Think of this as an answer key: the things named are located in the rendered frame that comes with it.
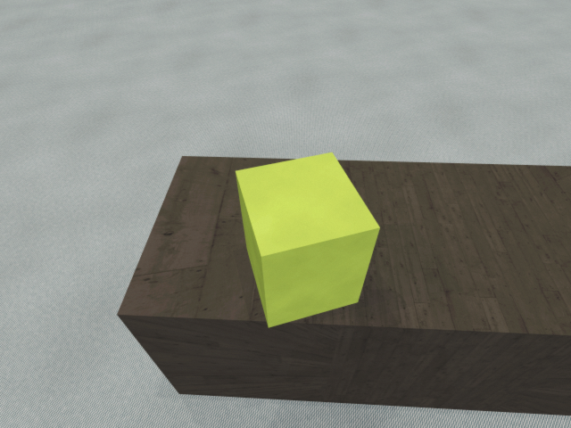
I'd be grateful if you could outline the carton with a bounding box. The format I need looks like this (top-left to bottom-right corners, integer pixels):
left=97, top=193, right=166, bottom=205
left=236, top=152, right=380, bottom=328

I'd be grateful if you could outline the pedestal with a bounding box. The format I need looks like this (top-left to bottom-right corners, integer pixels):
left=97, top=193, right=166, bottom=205
left=117, top=156, right=571, bottom=416

